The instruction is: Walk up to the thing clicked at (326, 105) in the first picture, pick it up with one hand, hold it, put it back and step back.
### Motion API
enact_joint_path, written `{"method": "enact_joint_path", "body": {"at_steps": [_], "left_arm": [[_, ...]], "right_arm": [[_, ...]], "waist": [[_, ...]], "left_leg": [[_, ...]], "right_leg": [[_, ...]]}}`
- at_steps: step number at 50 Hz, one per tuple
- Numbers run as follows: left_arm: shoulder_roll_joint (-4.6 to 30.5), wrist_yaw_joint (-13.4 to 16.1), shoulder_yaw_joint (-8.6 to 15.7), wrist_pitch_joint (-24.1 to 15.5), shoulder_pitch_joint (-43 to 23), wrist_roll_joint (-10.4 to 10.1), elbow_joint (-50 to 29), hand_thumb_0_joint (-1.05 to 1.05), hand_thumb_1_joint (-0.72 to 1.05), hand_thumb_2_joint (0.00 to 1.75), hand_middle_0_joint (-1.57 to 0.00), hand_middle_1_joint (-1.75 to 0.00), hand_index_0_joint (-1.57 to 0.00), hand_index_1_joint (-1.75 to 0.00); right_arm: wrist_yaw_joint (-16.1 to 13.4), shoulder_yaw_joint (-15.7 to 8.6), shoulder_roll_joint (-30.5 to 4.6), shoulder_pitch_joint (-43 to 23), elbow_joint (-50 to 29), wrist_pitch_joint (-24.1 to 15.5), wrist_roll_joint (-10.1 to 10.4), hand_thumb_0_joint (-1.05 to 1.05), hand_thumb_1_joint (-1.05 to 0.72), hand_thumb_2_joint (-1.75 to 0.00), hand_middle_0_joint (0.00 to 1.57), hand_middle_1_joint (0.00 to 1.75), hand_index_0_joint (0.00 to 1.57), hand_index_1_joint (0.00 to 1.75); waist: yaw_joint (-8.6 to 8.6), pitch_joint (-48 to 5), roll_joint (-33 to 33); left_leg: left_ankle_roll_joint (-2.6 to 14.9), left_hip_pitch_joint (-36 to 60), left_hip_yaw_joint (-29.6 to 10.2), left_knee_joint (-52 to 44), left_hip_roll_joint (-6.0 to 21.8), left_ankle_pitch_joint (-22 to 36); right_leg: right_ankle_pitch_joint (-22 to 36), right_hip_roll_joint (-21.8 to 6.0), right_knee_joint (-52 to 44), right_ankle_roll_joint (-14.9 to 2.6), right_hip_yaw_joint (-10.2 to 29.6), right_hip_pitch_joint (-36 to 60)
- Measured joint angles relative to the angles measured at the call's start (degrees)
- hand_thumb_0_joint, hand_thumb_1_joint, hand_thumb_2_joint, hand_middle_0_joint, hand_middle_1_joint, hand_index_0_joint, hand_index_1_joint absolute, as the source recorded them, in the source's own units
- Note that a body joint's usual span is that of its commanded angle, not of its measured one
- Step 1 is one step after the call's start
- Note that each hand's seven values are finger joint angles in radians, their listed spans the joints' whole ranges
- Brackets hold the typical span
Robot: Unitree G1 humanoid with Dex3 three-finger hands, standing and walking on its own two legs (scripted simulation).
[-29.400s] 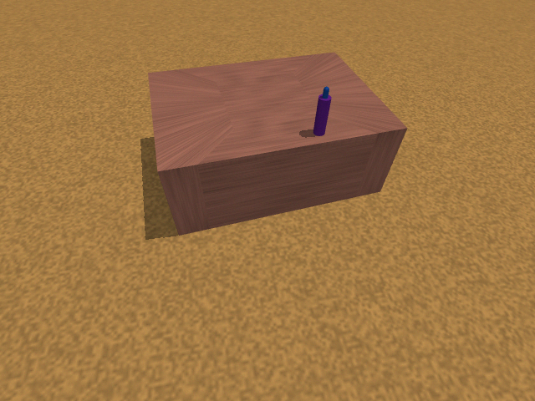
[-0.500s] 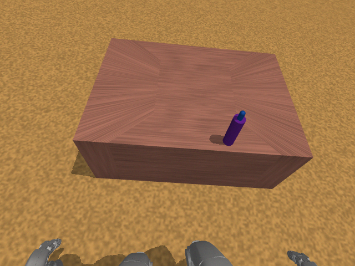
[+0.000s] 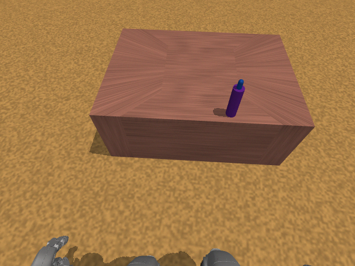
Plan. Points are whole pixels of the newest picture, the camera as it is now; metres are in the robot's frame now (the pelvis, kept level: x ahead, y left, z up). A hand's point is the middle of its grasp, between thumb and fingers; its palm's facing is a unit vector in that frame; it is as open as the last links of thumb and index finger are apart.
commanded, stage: step back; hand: right
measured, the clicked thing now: (235, 98) +0.78 -0.24 -0.22
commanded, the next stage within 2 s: stand in 1.76 s
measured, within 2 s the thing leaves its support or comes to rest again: neither
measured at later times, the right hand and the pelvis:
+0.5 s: hand out of the picture -0.06 -0.31 -0.14, palm faces +0.00 +0.92 -0.39, open 7.4 cm; pelvis -0.16 -0.04 +0.01, yaw -3 degrees
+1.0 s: hand out of the picture -0.17 -0.28 -0.13, palm faces -0.03 +0.94 -0.35, open 7.4 cm; pelvis -0.27 -0.03 +0.01, yaw -1 degrees
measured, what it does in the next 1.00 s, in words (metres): walks backwards: right foot, then left foot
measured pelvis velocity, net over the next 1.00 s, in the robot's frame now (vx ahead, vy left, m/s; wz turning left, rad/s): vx -0.27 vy -0.03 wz -0.01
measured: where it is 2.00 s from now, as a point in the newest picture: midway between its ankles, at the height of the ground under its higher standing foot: outside the picture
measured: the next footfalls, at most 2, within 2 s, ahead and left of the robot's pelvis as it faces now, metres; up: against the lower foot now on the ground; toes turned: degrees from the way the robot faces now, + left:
right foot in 0.32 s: -0.12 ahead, -0.14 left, +0.00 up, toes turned -2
left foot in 0.68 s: -0.20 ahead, +0.12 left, +0.00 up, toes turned +0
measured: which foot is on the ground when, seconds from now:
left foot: down 0.00-0.34, up 0.36-0.66, down 0.68-1.00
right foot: down 0.00-0.02, up 0.04-0.30, down 0.32-0.72, up 0.74-0.90, down 0.92-1.00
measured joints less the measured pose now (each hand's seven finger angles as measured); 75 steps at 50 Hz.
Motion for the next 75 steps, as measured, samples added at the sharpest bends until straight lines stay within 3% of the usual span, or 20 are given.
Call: {"method": "enact_joint_path", "body": {"at_steps": [2, 5, 9, 13, 16, 17, 21, 25, 32, 35, 39, 42, 45, 48, 50, 56, 61, 65, 69, 75], "left_arm": [[1.0, 0.1, 0.2, 0.5, -1.9, -0.5, -0.2, 0.01, 0.9, 0.9, -0.21, -0.3, -0.21, -0.3], [1.0, 0.4, 0.4, 1.5, -2.8, -1.0, 0.9, 0.01, 0.9, 0.9, -0.2, -0.3, -0.21, -0.3], [1.1, -0.1, 0.7, 1.3, -2.0, -1.5, 1.9, 0.01, 0.9, 0.9, -0.2, -0.3, -0.2, -0.3], [0.7, -0.8, 0.6, 0.9, -0.3, -1.1, 2.7, 0.01, 0.9, 0.9, -0.2, -0.3, -0.2, -0.3], [0.4, -1.0, 0.4, 0.1, 1.0, -0.8, 3.9, 0.01, 0.9, 0.9, -0.2, -0.3, -0.21, -0.3], [-0.3, -0.9, 0.5, -0.2, 0.9, -0.4, 4.8, 0.01, 0.9, 0.9, -0.2, -0.3, -0.21, -0.3], [-1.4, -1.2, -0.2, -0.2, 3.0, 0.3, 5.5, 0.01, 0.9, 0.9, -0.2, -0.3, -0.21, -0.3], [-1.7, -0.5, -0.3, -0.2, 3.7, 0.7, 5.2, 0.01, 0.9, 0.9, -0.21, -0.3, -0.21, -0.3], [-0.2, 0.4, -0.2, -1.2, 1.3, 0.4, 2.4, 0.01, 0.9, 0.9, -0.21, -0.3, -0.21, -0.3], [0.9, 0.3, -0.3, -0.8, 0.1, -0.1, 2.9, 0.01, 0.9, 0.9, -0.21, -0.3, -0.21, -0.3], [0.5, -0.1, -0.4, -0.2, 1.0, -0.8, 6.6, 0.01, 0.9, 0.9, -0.2, -0.3, -0.21, -0.3], [0.8, -0.9, -0.1, -0.7, 2.4, -1.2, 8.4, 0.01, 0.9, 0.9, -0.2, -0.3, -0.21, -0.3], [0.7, -1.5, 0.1, -1.6, 4.3, -1.0, 10.2, 0.01, 0.9, 0.9, -0.2, -0.3, -0.21, -0.3], [-0.9, -1.2, 0.1, -2.8, 5.1, 0.0, 12.5, 0.01, 0.9, 0.9, -0.2, -0.3, -0.21, -0.3], [-1.2, -1.3, -0.1, -3.5, 6.2, 0.6, 13.0, 0.01, 0.9, 0.9, -0.2, -0.3, -0.21, -0.3], [-2.1, -1.3, -0.4, -4.5, 6.5, 0.9, 13.2, 0.01, 0.9, 0.9, -0.21, -0.3, -0.21, -0.3], [-0.8, -1.5, -0.9, -3.7, 5.0, 0.1, 12.9, 0.01, 0.9, 0.9, -0.21, -0.3, -0.21, -0.3], [0.3, -1.4, -1.1, -3.0, 4.0, -0.7, 13.9, 0.01, 0.9, 0.9, -0.2, -0.3, -0.21, -0.3], [0.3, -0.9, -1.1, -4.1, 1.9, -1.0, 14.7, 0.01, 0.9, 0.9, -0.2, -0.3, -0.2, -0.3], [-0.6, -0.9, -1.6, -4.7, -0.3, -0.7, 14.4, 0.01, 0.9, 0.9, -0.2, -0.3, -0.21, -0.3]], "right_arm": [[0.2, -0.1, 1.4, -0.7, 1.0, -0.1, -0.6, 0.01, -0.91, -0.9, 0.2, 0.3, 0.2, 0.3], [0.8, 0.7, 2.2, -1.1, 1.0, -0.3, -0.8, 0.01, -0.9, -0.9, 0.2, 0.3, 0.2, 0.3], [0.4, 1.1, 2.7, -2.4, 0.5, -0.4, -1.1, 0.01, -0.9, -0.9, 0.21, 0.3, 0.21, 0.3], [0.1, 0.8, 1.8, -4.7, -1.4, -0.3, -1.4, 0.01, -0.9, -0.9, 0.21, 0.3, 0.21, 0.3], [0.3, 0.7, 0.6, -6.1, -2.5, 0.2, -0.8, 0.01, -0.9, -0.9, 0.21, 0.3, 0.21, 0.3], [0.3, 0.5, -0.2, -6.9, -2.4, 0.4, -0.6, 0.01, -0.9, -0.9, 0.21, 0.3, 0.21, 0.3], [-0.5, -0.1, -0.1, -6.1, -0.8, 1.6, 0.1, 0.01, -0.9, -0.9, 0.2, 0.3, 0.2, 0.3], [-0.7, 0.2, -0.6, -4.0, -0.2, 1.2, 0.4, 0.01, -0.91, -0.9, 0.2, 0.3, 0.2, 0.3], [0.0, 0.0, 0.3, -2.0, 1.7, 1.2, -0.5, 0.01, -0.91, -0.9, 0.2, 0.3, 0.2, 0.3], [0.5, -0.2, 1.7, -2.6, 3.2, 0.6, -0.8, 0.01, -0.91, -0.9, 0.2, 0.3, 0.2, 0.3], [1.6, 0.5, 2.6, -2.5, 4.0, 0.1, -1.3, 0.01, -0.91, -0.9, 0.2, 0.3, 0.2, 0.3], [1.6, 1.0, 3.4, -2.6, 4.6, -0.4, -1.6, 0.01, -0.9, -0.9, 0.2, 0.3, 0.21, 0.3], [1.9, 0.8, 3.4, -3.3, 4.6, -0.5, -1.9, 0.01, -0.9, -0.9, 0.2, 0.3, 0.21, 0.3], [2.0, 0.4, 2.5, -3.9, 4.7, -0.1, -1.4, 0.01, -0.9, -0.9, 0.2, 0.3, 0.21, 0.3], [1.9, 0.2, 2.5, -3.5, 5.4, 0.1, -1.2, 0.01, -0.9, -0.9, 0.2, 0.3, 0.2, 0.3], [2.5, -0.5, 0.7, -1.5, 6.9, -1.1, -0.7, 0.01, -0.91, -0.9, 0.2, 0.3, 0.2, 0.3], [2.1, -1.0, 1.2, -1.1, 8.8, -2.0, -1.2, 0.01, -0.91, -0.9, 0.2, 0.3, 0.2, 0.3], [2.3, -0.2, 3.0, -1.6, 8.8, -2.5, -1.2, 0.01, -0.91, -0.9, 0.2, 0.3, 0.2, 0.3], [2.1, 0.5, 3.9, -2.7, 9.1, -2.5, -0.5, 0.01, -0.9, -0.9, 0.2, 0.3, 0.2, 0.3], [1.7, 0.6, 3.9, -4.0, 10.2, -2.3, -0.2, 0.01, -0.9, -0.9, 0.2, 0.3, 0.2, 0.3]], "waist": [[0.67, 1.6, -2.8], [-0.12, 1.6, -2.2], [0.08, 0.4, -2.0], [0.56, 0.2, -0.9], [1.21, -0.4, 0.1], [0.95, 0.1, 2.0], [1.87, -1.1, 1.4], [1.84, -1.5, 0.9], [1.32, -0.2, 0.6], [1.55, 0.7, -2.1], [0.89, -1.8, -1.2], [0.86, -3.6, -1.3], [1.12, -5.2, -1.0], [1.23, -5.1, 2.2], [2.05, -6.2, 2.0], [2.58, -6.3, 1.8], [2.25, -5.3, -0.6], [1.38, -5.9, -1.4], [0.5, -5.3, -0.4], [0.2, -6.4, 0.4]], "left_leg": [[0.36, 0.3, 1.6, -1.4, -1.4, 3.1], [0.64, -1.6, 0.7, -0.5, 0.2, 4.0], [0.4, -3.0, 1.0, -3.1, 2.3, 7.4], [-0.02, -5.7, 1.7, -3.5, 4.3, 9.9], [-1.37, -9.0, 2.2, -1.2, 5.7, 10.7], [-1.52, -10.0, 1.1, 0.2, 6.9, 10.7], [-0.83, -14.2, -5.3, 15.6, -0.6, -4.8], [-0.83, -13.7, -5.7, 25.7, -4.1, -6.2], [-0.89, -1.7, -0.6, 6.9, -0.3, -7.2], [0.14, 2.6, 1.9, -2.7, -1.6, 1.9], [1.46, 1.4, 1.7, -2.4, -0.1, 3.2], [1.25, 0.9, 1.8, -3.7, 0.9, 4.6], [1.01, -0.1, 2.6, -3.7, 1.9, 5.1], [0.38, -1.1, 1.0, -0.9, 4.0, 2.6], [0.14, -2.6, -1.1, 2.8, 2.2, -3.0], [-0.37, -2.8, -2.1, 3.5, 1.6, -3.8], [-0.35, 1.7, 1.0, -7.4, 0.7, 7.7], [0.36, 1.5, 1.8, -6.4, 1.4, 5.6], [-0.28, 2.2, 1.4, -5.6, 2.6, 4.6], [-0.08, 3.0, 1.2, -4.9, 2.0, 3.0]], "right_leg": [[-1.4, -0.9, 3.5, -0.31, 2.2, -1.9], [-12.5, 5.2, 16.4, -1.39, 6.7, -5.1], [-13.0, 8.5, 26.2, -1.29, 8.1, -5.1], [-13.2, 6.4, 16.2, -0.13, 6.0, 1.3], [-7.7, 4.3, -0.4, -0.84, 3.6, 8.1], [-6.9, 5.5, -2.1, -1.2, 2.6, 8.8], [-5.3, 4.0, -0.5, -2.29, 2.5, 6.1], [-2.0, 2.2, -2.8, -2.2, 2.0, 4.7], [0.3, 0.2, -0.8, -1.83, -1.5, 0.6], [0.6, -1.9, 1.8, -0.94, -0.7, -1.2], [-10.6, 2.2, 10.2, -1.54, 2.8, -3.0], [-9.8, 3.5, 11.5, -1.74, 3.7, -0.9], [-10.5, 3.0, 1.4, -1.48, 2.0, 5.4], [-0.7, 5.2, -7.7, -1.78, 0.3, 9.7], [-0.9, 4.9, -7.7, -2.66, 0.5, 9.1], [0.5, 2.6, -9.9, -1.59, -0.1, 9.6], [-2.1, -0.4, -5.8, -0.06, 0.3, 8.5], [-9.4, 1.2, -2.2, -1.67, 1.2, 7.2], [0.4, 2.4, -9.6, -0.77, -0.1, 10.3], [-2.3, 1.8, -8.5, 0.1, -0.3, 11.2]]}}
